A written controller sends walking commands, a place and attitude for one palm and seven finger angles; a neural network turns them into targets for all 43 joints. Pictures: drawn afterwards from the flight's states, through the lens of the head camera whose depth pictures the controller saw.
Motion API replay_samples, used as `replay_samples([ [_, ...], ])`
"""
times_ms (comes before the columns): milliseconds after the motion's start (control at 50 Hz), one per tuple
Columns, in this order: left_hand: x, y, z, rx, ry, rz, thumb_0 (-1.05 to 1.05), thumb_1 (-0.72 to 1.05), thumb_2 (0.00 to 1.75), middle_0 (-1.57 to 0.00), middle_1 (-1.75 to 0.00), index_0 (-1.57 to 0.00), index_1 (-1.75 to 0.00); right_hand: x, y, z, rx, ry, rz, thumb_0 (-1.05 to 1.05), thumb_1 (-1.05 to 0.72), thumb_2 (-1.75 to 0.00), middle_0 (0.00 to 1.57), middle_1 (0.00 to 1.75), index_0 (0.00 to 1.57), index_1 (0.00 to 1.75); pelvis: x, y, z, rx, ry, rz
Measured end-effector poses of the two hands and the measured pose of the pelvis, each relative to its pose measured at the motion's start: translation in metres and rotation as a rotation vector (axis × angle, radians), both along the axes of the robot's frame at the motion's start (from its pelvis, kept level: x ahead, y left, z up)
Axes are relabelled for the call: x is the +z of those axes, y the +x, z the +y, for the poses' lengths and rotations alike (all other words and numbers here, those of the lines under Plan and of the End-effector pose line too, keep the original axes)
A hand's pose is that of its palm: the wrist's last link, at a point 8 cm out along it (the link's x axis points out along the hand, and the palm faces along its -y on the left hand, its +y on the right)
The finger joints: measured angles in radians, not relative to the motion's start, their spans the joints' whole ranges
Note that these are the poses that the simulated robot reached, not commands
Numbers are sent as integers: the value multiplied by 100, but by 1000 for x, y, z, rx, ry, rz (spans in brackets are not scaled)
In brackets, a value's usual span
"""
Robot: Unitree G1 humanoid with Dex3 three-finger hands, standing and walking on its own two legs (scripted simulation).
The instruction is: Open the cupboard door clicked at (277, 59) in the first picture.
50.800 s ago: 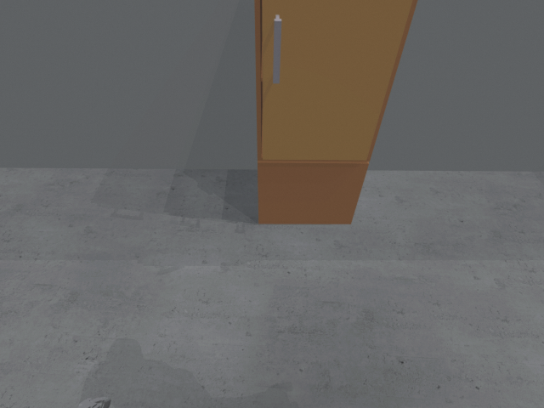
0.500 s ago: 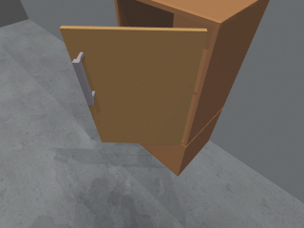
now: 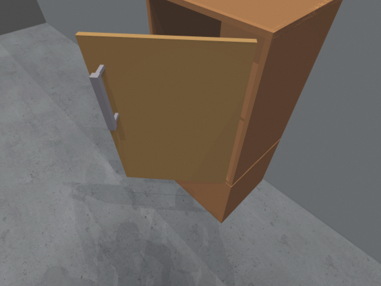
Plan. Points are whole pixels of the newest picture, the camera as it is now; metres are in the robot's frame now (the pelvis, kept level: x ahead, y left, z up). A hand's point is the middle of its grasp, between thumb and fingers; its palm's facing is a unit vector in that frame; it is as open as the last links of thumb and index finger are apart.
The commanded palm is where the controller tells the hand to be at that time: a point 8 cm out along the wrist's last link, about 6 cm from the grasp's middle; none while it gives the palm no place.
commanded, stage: come to a stop and stand still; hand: left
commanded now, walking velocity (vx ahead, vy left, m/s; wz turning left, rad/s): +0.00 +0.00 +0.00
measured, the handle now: (107, 99) +0.54 +0.27 +0.08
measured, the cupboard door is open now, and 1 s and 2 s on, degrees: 42 42 42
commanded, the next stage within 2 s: look again from close up in 0.26 s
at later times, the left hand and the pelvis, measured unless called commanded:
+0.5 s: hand out of the picture -0.02 +0.17 -0.18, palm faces +0.00 -0.98 -0.19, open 7.3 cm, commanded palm none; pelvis -0.01 +0.02 -0.01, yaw -1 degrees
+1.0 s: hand out of the picture +0.03 +0.25 -0.16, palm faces +0.11 -0.97 -0.20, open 7.3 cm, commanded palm +0.10 +0.29 -0.07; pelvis +0.00 +0.07 -0.01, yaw -1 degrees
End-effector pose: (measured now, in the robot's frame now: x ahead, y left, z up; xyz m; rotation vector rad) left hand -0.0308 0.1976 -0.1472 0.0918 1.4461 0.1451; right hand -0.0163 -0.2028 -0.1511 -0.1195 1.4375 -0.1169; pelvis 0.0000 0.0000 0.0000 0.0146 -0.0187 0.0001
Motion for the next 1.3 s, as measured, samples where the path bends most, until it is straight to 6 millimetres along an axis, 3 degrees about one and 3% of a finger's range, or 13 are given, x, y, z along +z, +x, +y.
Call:
replay_samples([
  [400,0,6,4,2,24,-19,1,91,90,-20,-30,-20,-30,1,-17,3,-29,4,41,1,-91,-90,20,30,20,30,-1,0,-1,-1,-18,15],
  [520,-1,13,30,-50,43,-36,1,92,90,-20,-30,-20,-30,-6,-9,9,-67,-21,-51,1,-91,-90,20,30,20,30,-7,-6,21,-13,-49,15],
  [740,6,45,79,-62,76,-140,1,92,90,-20,-30,-20,-30,-5,-14,55,-24,17,-66,1,-92,-90,20,30,20,30,-4,-7,53,-21,-17,3],
  [960,-1,29,90,-55,52,-64,1,93,90,-20,-30,-20,-30,-1,-10,67,-12,-4,-41,1,-91,-90,20,30,20,30,-4,-4,71,-20,-18,7],
  [1000,13,51,99,33,68,-202,2,94,90,-20,-30,-21,-30,7,0,60,-7,-43,-118,2,-92,-90,21,30,20,30,-6,-4,71,-19,-15,17],
  [1040,44,91,112,48,126,-466,3,94,89,-21,-30,-21,-31,16,18,46,5,-92,-250,3,-93,-90,21,30,20,30,-7,-3,71,-16,0,29],
  [1120,115,172,112,37,136,-934,3,89,87,-21,-33,-20,-34,30,70,20,43,-146,-513,3,-93,-90,21,30,20,30,-14,-7,73,16,3,40],
  [1160,148,202,108,0,107,-1155,2,85,86,-21,-35,-21,-36,39,99,10,64,-165,-632,3,-93,-90,21,30,20,30,-18,-9,72,17,-9,65],
  [1220,168,219,101,-59,26,-1416,2,79,84,-21,-39,-21,-39,58,140,-1,79,-186,-782,2,-92,-90,20,30,20,30,-29,-14,65,0,-10,120],
  [1260,160,212,98,-106,-37,-1490,1,74,82,-21,-41,-21,-42,71,164,-5,110,-193,-864,2,-92,-90,20,30,20,30,-38,-18,58,-4,-11,141],
  [1300,138,195,96,-149,-81,-1453,1,69,80,-22,-44,-22,-45,82,185,-6,156,-198,-935,2,-92,-90,20,30,20,30,-47,-21,52,-1,-14,157],
])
